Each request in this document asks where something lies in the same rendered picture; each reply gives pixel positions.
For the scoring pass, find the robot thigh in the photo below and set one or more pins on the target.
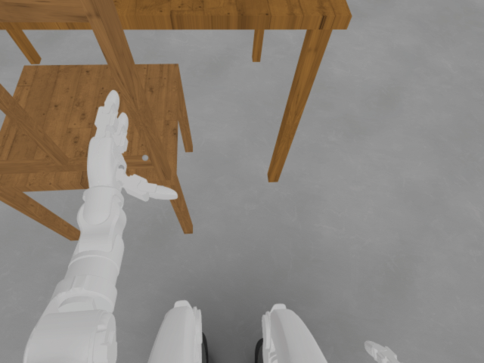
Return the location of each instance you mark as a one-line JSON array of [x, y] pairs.
[[284, 332], [179, 333]]

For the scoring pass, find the chair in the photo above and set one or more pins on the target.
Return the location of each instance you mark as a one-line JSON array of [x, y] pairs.
[[50, 119]]

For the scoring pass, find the table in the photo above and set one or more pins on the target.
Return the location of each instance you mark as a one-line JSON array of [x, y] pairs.
[[319, 17]]

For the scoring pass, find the left robot upper arm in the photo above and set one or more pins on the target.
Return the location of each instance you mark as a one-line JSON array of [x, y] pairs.
[[74, 337]]

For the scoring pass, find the left robot hand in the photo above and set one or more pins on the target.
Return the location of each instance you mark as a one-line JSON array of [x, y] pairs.
[[105, 156]]

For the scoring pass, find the right robot hand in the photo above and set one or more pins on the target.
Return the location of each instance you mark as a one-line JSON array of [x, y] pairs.
[[381, 354]]

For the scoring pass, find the robot left forearm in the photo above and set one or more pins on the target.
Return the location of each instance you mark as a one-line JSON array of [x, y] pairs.
[[90, 281]]

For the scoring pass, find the right robot thigh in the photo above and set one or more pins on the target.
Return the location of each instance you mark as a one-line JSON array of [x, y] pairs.
[[284, 332]]

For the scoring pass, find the left robot thigh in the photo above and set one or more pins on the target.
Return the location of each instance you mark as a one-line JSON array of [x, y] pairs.
[[179, 333]]

